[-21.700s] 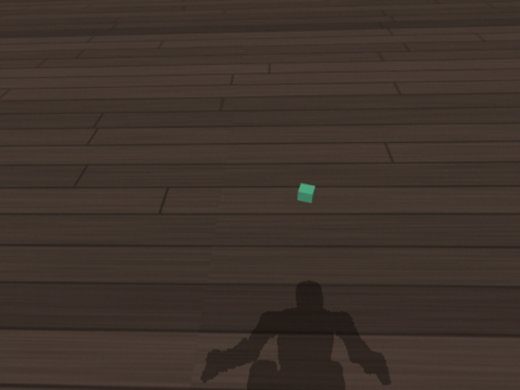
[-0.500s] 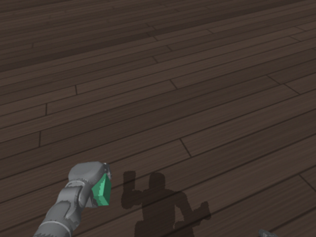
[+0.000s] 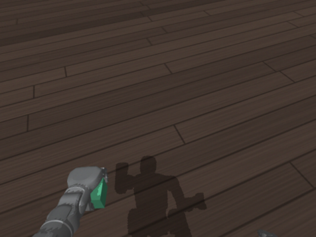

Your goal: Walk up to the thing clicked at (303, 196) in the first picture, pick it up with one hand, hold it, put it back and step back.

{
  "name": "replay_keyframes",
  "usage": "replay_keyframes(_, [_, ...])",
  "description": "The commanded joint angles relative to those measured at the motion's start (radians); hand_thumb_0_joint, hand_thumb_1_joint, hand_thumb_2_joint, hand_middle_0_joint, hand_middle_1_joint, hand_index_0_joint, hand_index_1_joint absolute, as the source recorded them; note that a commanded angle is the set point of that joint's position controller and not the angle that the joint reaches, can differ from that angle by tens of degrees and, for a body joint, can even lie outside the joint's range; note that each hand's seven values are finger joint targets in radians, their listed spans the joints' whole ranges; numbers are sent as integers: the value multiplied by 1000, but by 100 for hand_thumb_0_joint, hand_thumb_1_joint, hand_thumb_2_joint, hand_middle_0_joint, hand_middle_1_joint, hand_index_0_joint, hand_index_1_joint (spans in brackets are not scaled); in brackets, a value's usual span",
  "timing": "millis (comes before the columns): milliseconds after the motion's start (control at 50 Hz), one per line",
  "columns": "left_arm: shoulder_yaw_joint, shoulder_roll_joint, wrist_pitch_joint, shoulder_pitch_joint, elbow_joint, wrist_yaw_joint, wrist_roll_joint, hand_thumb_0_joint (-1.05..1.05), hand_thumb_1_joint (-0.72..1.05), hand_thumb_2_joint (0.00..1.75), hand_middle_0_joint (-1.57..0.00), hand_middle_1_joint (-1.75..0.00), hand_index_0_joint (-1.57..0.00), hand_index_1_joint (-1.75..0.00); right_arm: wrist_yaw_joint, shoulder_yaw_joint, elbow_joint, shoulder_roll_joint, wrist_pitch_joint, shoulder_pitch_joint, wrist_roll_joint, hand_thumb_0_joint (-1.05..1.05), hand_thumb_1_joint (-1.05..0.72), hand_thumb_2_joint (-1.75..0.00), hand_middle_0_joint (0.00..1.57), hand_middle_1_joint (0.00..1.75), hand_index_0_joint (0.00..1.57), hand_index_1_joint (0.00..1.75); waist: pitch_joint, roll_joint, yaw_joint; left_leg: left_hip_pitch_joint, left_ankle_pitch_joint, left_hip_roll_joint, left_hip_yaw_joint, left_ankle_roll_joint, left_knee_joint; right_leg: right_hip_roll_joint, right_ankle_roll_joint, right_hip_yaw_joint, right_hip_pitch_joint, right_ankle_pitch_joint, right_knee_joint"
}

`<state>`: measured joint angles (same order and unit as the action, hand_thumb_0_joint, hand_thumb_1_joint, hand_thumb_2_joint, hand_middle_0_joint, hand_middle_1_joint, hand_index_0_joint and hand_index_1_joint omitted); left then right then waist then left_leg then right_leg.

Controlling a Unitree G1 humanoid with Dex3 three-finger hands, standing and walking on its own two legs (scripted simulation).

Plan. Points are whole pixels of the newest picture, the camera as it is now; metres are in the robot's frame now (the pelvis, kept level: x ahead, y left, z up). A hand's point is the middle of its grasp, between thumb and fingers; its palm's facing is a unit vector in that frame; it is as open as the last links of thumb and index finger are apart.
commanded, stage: crouch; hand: left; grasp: from above
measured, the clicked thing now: (91, 193) +0.30 +0.23 -0.12
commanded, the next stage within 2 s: lower in 1.52 s
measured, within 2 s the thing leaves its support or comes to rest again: neither
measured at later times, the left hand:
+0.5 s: hand (107, 199) +0.35 +0.24 -0.33, palm faces -0.43 +0.01 -0.90, open 9.8 cm
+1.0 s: hand (114, 205) +0.37 +0.25 -0.49, palm faces -0.44 -0.02 -0.90, open 9.8 cm
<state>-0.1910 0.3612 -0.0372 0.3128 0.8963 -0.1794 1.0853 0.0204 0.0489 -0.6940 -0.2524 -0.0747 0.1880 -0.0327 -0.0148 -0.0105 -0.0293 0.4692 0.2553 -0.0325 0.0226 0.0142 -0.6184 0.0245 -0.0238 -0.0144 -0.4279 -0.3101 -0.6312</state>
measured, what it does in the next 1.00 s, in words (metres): lowers itself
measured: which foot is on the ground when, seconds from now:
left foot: down 0.00-1.00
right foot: down 0.00-1.00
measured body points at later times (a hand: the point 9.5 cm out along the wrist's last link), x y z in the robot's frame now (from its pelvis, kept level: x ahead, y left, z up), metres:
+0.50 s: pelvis -0.05 +0.01 -0.20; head +0.12 +0.02 +0.22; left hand +0.37 +0.24 -0.28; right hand +0.00 -0.27 -0.33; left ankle +0.03 +0.13 -0.72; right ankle +0.00 -0.14 -0.72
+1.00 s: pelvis -0.06 +0.00 -0.32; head +0.17 +0.04 +0.06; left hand +0.39 +0.25 -0.44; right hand +0.02 -0.28 -0.45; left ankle +0.03 +0.13 -0.72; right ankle +0.00 -0.13 -0.72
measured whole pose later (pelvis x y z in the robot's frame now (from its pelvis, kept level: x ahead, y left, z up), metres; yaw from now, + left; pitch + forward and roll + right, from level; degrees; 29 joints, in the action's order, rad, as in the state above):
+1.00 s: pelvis -0.06 +0.00 -0.32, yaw -4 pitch +37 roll -6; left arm 0.06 0.56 -0.13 0.77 1.27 -0.42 1.23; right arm -0.08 0.03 -0.75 -0.24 0.07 0.11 0.12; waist -0.16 -0.01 -0.16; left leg 2.07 0.65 -0.05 -0.11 0.02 -2.06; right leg -0.02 -0.03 0.04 -1.96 -0.72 -2.03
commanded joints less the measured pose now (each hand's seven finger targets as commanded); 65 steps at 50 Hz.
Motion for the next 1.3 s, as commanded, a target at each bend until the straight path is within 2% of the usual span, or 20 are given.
replay_keyframes(0, [88, 180, -16, 382, -53, -136, 52, 0, 69, 83, -106, -69, -106, -69, -2, 73, 53, -154, 38, 65, 25, 0, -89, -90, 20, 30, 20, 30, -335, -13, -39, -50, -150, 34, 9, -10, -166, -42, 35, 17, -190, 170, -88])
replay_keyframes(120, [117, 176, -20, 448, 84, -233, 85, 0, 65, 81, -100, -72, -102, -70, -9, 87, 46, -167, 63, 109, 50, 0, -89, -90, 20, 30, 20, 30, -453, -59, -54, 197, -83, 26, -10, -12, -404, -49, 48, 37, -462, 90, -335])
replay_keyframes(180, [162, 246, -21, 522, 118, -266, 103, 0, 62, 83, -99, -69, -100, -69, -2, 86, 38, -171, 76, 120, 60, 0, -89, -90, 20, 30, 20, 30, -521, -62, -55, 361, -14, 31, -14, -19, -507, -51, 51, 43, -554, 40, -441])
replay_keyframes(200, [153, 222, -19, 507, 152, -270, 98, 0, 63, 80, -100, -68, -101, -68, -2, 86, 37, -172, 81, 124, 64, 0, -89, -90, 20, 30, 20, 30, -536, -60, -62, 407, 4, 30, -15, -21, -547, -51, 52, 46, -600, 24, -482])
replay_keyframes(240, [179, 268, -20, 572, 127, -281, 96, 0, 63, 85, -100, -69, -100, -70, 4, 88, 34, -177, 91, 123, 70, 0, -89, -90, 20, 30, 20, 30, -604, -88, -62, 480, 45, 30, -17, -24, -612, -53, 55, 48, -663, -8, -551])
replay_keyframes(280, [164, 248, -15, 595, 137, -282, 90, 0, 62, 83, -100, -69, -100, -69, 8, 89, 28, -178, 98, 127, 75, 0, -89, -89, 20, 30, 20, 30, -642, -106, -80, 524, 79, 25, -31, -24, -663, -53, 56, 55, -749, -39, -615])
replay_keyframes(360, [212, 327, -8, 603, 175, -272, 80, 0, 56, 82, -96, -70, -96, -69, 8, 86, 18, -187, 107, 126, 86, 0, -89, -90, 20, 30, 20, 30, -681, -109, -74, 629, 157, 21, -53, -23, -743, -49, 60, 67, -865, -110, -712])
replay_keyframes(380, [199, 300, -8, 608, 192, -267, 75, 0, 55, 83, -96, -68, -95, -68, 7, 83, 12, -180, 110, 121, 92, 0, -89, -90, 20, 30, 20, 30, -681, -115, -89, 663, 167, 20, -51, -27, -774, -48, 56, 66, -899, -115, -731])
replay_keyframes(500, [230, 361, -42, 655, 186, -253, 75, 0, 55, 81, -95, -69, -96, -68, -10, 76, 8, -180, 130, 125, 102, 0, -89, -90, 20, 30, 20, 30, -743, -105, -101, 804, 282, 23, -69, -30, -899, -48, 60, 81, -1040, -220, -851])
replay_keyframes(520, [229, 359, -51, 684, 174, -252, 78, 0, 56, 82, -96, -68, -96, -68, -12, 74, -2, -186, 133, 128, 107, 0, -89, -90, 20, 30, 20, 30, -747, -114, -114, 828, 285, 23, -70, -33, -930, -46, 58, 80, -1071, -216, -870])
replay_keyframes(620, [266, 420, -93, 747, 108, -271, 100, 0, 57, 80, -96, -68, -97, -67, -33, 70, -24, -194, 150, 146, 120, 0, -90, -90, 20, 30, 20, 30, -869, -192, -111, 781, 195, 16, -93, -25, -1023, -47, 61, 100, -1173, -163, -988])
replay_keyframes(720, [256, 401, -92, 767, 187, -298, 118, 0, 53, 84, -96, -66, -95, -67, -52, 58, -43, -186, 155, 141, 134, 0, -90, -90, 20, 30, 20, 30, -855, -184, -127, 870, 189, 15, -70, -33, -1121, -55, 55, 100, -1226, -142, -1032])
replay_keyframes(760, [283, 429, -87, 754, 212, -306, 126, 0, 54, 83, -97, -65, -97, -65, -58, 56, -45, -190, 158, 141, 143, 0, -90, -90, 20, 30, 20, 30, -861, -209, -117, 866, 167, 13, -73, -29, -1148, -51, 54, 103, -1247, -131, -1069])
replay_keyframes(820, [267, 410, -81, 758, 227, -302, 128, 0, 58, 85, -100, -66, -99, -66, -71, 55, -45, -192, 160, 137, 147, 0, -90, -90, 20, 30, 20, 30, -845, -225, -126, 882, 145, 8, -79, -26, -1180, -54, 56, 112, -1285, -111, -1112])
replay_keyframes(920, [294, 446, -88, 742, 217, -289, 132, 0, 57, 85, -99, -66, -98, -67, -93, 51, -44, -190, 154, 140, 156, 0, -91, -90, 20, 30, 20, 30, -832, -230, -116, 955, 140, 7, -65, -30, -1241, -61, 54, 114, -1282, -96, -1157])
replay_keyframes(940, [299, 468, -91, 763, 210, -285, 136, 0, 55, 85, -98, -65, -97, -66, -93, 55, -47, -199, 151, 134, 152, 0, -91, -90, 20, 30, 20, 30, -829, -221, -118, 972, 154, 4, -67, -31, -1252, -66, 55, 117, -1305, -108, -1168])
replay_keyframes(1040, [286, 444, -97, 747, 292, -278, 131, 0, 54, 81, -96, -66, -96, -66, -104, 50, -42, -205, 152, 128, 157, 0, -90, -90, 20, 30, 20, 30, -775, -206, -127, 1064, 207, 5, -61, -33, -1296, -70, 54, 121, -1343, -135, -1211])
replay_keyframes(1080, [320, 501, -110, 784, 242, -278, 128, 0, 56, 80, -97, -64, -97, -65, -107, 55, -51, -210, 151, 132, 157, 0, -90, -90, 20, 30, 20, 30, -781, -220, -125, 1066, 216, 2, -66, -32, -1311, -72, 54, 122, -1357, -141, -1228])
replay_keyframes(1120, [299, 477, -115, 792, 264, -276, 137, 0, 55, 78, -96, -65, -96, -64, -111, 52, -46, -208, 151, 127, 159, 0, -90, -90, 20, 30, 20, 30, -782, -234, -135, 1082, 228, 3, -62, -30, -1327, -73, 56, 124, -1370, -151, -1248])
replay_keyframes(1280, [335, 535, -133, 822, 287, -293, 139, 0, 56, 78, -96, -63, -96, -63, -117, 45, -63, -217, 150, 128, 165, 0, -90, -90, 20, 30, 20, 30, -781, -225, -134, 1146, 264, 1, -60, -33, -1384, -79, 57, 133, -1414, -184, -1303])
